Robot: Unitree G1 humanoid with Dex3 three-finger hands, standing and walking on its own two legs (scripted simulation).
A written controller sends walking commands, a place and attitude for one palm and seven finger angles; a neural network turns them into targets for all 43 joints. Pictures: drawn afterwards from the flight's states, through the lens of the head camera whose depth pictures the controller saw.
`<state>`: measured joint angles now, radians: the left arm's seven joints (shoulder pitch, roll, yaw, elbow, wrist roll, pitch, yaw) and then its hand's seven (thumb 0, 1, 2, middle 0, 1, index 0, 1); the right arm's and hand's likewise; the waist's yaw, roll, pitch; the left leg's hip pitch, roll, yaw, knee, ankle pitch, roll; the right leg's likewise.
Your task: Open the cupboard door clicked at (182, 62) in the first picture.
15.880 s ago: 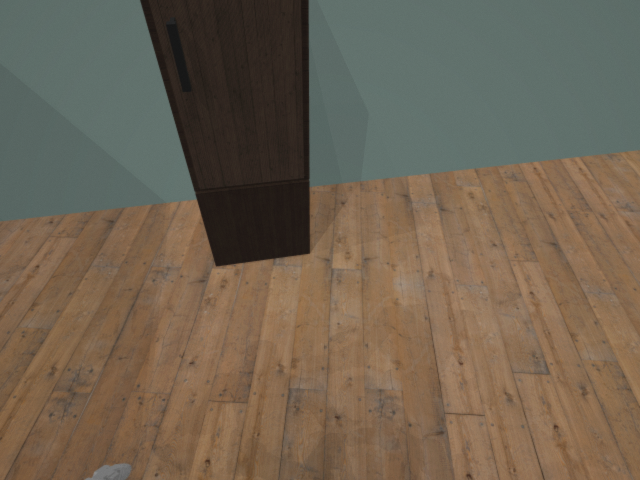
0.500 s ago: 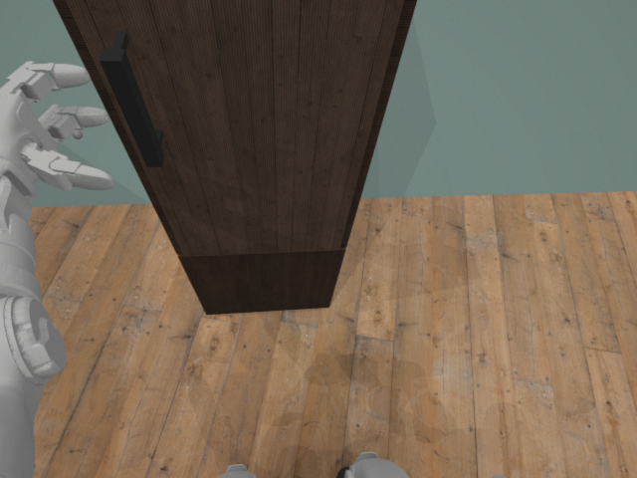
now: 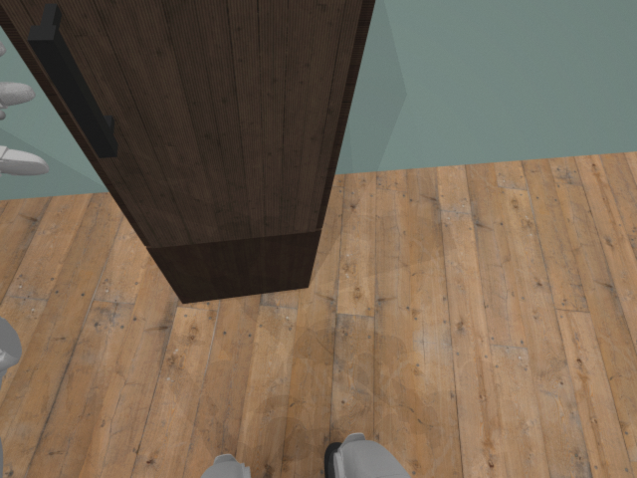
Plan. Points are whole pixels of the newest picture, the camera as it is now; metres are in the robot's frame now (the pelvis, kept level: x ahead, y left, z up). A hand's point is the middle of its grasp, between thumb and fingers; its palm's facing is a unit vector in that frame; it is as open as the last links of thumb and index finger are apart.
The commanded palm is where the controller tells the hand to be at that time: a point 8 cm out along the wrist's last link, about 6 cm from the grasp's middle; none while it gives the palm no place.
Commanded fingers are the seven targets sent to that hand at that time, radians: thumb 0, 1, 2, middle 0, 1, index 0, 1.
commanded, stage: move the hooked fingers beside the handle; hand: left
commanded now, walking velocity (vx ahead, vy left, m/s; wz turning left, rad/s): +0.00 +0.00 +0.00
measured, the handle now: (82, 89) +0.54 +0.22 +0.13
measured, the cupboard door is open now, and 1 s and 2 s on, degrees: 0 0 0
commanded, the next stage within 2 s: slide the fingers in behind the handle in 0.56 s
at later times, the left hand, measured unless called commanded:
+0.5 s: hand (11, 118) +0.50 +0.28 +0.13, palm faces +0.06 -1.00 -0.01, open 14.0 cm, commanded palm +0.47 +0.32 +0.12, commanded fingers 0.00 -0.50 0.30 -0.30 -1.20 -0.30 -1.20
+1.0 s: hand (31, 125) +0.49 +0.26 +0.13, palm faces +0.03 -1.00 +0.01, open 14.0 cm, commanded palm +0.46 +0.31 +0.12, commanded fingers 0.00 -0.50 0.30 -0.30 -1.20 -0.30 -1.20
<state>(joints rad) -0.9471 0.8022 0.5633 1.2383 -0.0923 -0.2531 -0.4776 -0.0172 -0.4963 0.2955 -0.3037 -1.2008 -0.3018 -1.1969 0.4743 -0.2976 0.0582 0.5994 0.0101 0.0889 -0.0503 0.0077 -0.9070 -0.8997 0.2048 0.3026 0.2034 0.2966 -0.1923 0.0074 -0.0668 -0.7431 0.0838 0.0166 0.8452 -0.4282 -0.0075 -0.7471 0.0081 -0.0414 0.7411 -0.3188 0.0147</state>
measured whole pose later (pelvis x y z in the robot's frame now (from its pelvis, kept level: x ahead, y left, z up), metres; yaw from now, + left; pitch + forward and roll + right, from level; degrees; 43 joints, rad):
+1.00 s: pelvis -0.01 +0.00 +0.00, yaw +2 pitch +17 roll -3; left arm -0.94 0.67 0.46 1.18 -0.12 -0.25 -0.43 -0.02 -0.50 0.30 -0.30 -1.20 -0.30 -1.20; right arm 0.40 -0.30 0.05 0.60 0.01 0.06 -0.05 0.01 -0.91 -0.90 0.20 0.30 0.20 0.30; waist -0.17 0.01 -0.07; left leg -0.72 0.07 -0.01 0.85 -0.42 -0.01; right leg -0.72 0.00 -0.06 0.75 -0.33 0.01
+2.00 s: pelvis -0.01 -0.01 +0.00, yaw +1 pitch +15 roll -2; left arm -0.89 0.47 0.40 1.12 -0.10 -0.29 -0.23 -0.02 -0.50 0.30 -0.30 -1.20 -0.30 -1.20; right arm 0.41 -0.27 0.03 0.63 0.00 0.03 -0.02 0.01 -0.91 -0.90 0.20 0.30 0.20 0.30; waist -0.15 0.03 -0.09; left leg -0.66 0.07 0.01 0.82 -0.41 -0.02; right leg -0.68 -0.01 -0.04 0.75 -0.33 0.01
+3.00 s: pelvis +0.00 +0.00 +0.00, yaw +1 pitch +15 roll -2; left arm -0.89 0.47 0.40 1.13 -0.09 -0.30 -0.23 0.00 0.73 0.82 -0.39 -1.33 -0.39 -1.33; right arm 0.41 -0.26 0.03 0.64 0.00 0.03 -0.02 0.01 -0.91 -0.90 0.20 0.30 0.20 0.30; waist -0.15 0.03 -0.09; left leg -0.66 0.06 0.01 0.82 -0.42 -0.01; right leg -0.68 -0.01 -0.04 0.75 -0.33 0.01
